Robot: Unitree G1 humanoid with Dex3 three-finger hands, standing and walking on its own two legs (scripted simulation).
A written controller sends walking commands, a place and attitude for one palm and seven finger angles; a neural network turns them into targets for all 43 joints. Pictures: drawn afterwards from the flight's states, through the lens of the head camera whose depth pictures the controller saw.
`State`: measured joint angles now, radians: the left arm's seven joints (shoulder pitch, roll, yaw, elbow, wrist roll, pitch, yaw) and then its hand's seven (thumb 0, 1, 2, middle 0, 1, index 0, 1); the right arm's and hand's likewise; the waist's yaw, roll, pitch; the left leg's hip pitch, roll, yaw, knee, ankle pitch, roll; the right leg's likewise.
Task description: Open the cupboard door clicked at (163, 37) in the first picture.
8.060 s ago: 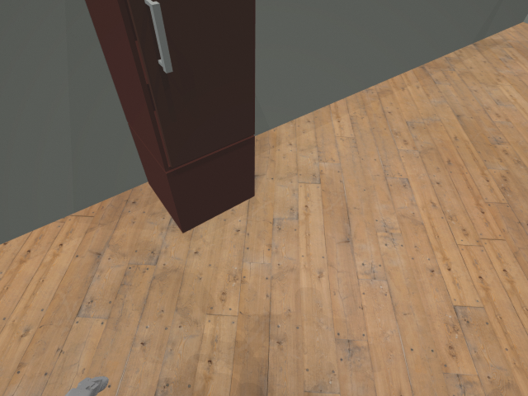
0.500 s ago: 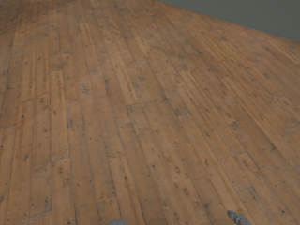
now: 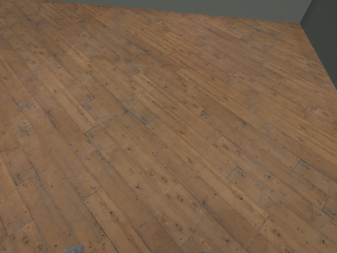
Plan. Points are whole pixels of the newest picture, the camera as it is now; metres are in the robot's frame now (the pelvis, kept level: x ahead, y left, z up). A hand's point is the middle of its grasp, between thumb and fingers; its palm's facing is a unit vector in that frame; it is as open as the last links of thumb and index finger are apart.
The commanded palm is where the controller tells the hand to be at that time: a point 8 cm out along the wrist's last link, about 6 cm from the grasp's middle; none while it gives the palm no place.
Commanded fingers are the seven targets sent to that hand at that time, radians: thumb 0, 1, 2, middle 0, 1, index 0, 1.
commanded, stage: turn to face it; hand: left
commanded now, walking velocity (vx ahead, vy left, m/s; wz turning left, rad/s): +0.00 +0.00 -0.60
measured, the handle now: out of the picture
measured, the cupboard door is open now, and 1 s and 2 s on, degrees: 0 0 0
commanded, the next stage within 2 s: none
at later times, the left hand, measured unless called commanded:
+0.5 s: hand out of the picture +0.11 +0.14 -0.16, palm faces -0.23 -0.95 -0.23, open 7.4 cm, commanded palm none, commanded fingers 0.00 0.90 0.90 -0.20 -0.30 -0.20 -0.30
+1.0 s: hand (120, 242) +0.17 +0.14 -0.16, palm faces -0.54 -0.81 -0.22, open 7.4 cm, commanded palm none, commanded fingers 0.00 0.90 0.90 -0.20 -0.30 -0.20 -0.30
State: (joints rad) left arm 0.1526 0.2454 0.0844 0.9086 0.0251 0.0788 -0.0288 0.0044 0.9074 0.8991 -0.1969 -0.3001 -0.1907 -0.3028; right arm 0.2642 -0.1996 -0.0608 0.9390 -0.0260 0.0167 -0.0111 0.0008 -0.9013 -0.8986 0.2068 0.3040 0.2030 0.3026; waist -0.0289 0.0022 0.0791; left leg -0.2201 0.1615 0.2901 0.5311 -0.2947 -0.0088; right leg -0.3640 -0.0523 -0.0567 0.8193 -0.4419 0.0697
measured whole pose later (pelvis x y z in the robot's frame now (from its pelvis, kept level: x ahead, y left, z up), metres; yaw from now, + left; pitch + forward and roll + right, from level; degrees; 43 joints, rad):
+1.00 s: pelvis -0.01 +0.00 +0.00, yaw -36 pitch +0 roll -2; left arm 0.20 0.26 0.09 0.92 0.03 0.09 -0.03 0.00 0.91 0.90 -0.20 -0.30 -0.19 -0.30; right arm 0.23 -0.18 -0.05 0.91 -0.02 0.02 -0.01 0.00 -0.90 -0.90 0.21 0.30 0.20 0.30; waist 0.00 -0.01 0.08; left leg -0.21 0.15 0.26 0.50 -0.27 0.00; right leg -0.40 -0.06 -0.03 0.92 -0.43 0.08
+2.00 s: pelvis +0.00 +0.01 +0.01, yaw -72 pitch +0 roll -3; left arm 0.23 0.27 0.10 0.94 0.03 0.09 -0.03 0.00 0.91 0.90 -0.20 -0.30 -0.19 -0.30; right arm 0.24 -0.16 -0.04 0.91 -0.02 0.01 -0.02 0.00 -0.90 -0.90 0.21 0.30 0.20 0.30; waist 0.01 -0.04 0.06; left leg -0.20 0.12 0.27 0.47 -0.26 0.04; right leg -0.45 -0.06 0.00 1.07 -0.39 0.10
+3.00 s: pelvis -0.01 +0.00 +0.01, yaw -99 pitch +0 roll -2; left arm 0.26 0.24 0.07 1.02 0.03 0.05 0.00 0.00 0.91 0.90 -0.20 -0.30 -0.19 -0.30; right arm 0.23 -0.14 -0.02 0.97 -0.02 0.00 -0.04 0.00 -0.91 -0.90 0.21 0.30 0.20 0.30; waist 0.02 -0.04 0.02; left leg -0.18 0.03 0.12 0.43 -0.25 0.05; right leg -0.42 0.00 0.06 1.04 -0.39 0.04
